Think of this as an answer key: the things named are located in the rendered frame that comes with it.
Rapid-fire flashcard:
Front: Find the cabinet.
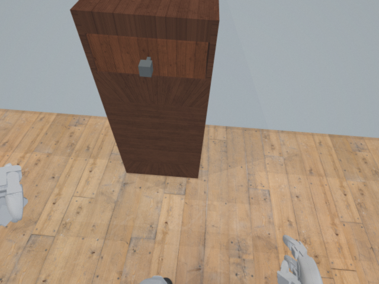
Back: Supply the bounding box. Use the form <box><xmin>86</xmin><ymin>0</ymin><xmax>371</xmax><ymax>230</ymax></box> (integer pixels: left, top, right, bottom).
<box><xmin>70</xmin><ymin>0</ymin><xmax>219</xmax><ymax>179</ymax></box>

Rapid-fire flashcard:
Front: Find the drawer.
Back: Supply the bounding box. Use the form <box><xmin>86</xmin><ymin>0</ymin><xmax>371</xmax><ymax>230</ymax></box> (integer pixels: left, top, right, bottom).
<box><xmin>86</xmin><ymin>34</ymin><xmax>208</xmax><ymax>79</ymax></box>

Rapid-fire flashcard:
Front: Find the handle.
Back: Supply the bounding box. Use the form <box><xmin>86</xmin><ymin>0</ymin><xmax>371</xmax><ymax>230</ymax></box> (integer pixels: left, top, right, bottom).
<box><xmin>138</xmin><ymin>57</ymin><xmax>153</xmax><ymax>78</ymax></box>

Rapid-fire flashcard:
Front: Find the right robot hand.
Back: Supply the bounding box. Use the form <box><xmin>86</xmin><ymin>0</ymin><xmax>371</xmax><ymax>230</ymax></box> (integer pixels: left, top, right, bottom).
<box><xmin>277</xmin><ymin>235</ymin><xmax>323</xmax><ymax>284</ymax></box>

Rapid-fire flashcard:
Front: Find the left robot hand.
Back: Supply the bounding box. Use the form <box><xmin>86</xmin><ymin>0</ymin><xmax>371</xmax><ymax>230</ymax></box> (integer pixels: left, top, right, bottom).
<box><xmin>0</xmin><ymin>163</ymin><xmax>28</xmax><ymax>227</ymax></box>

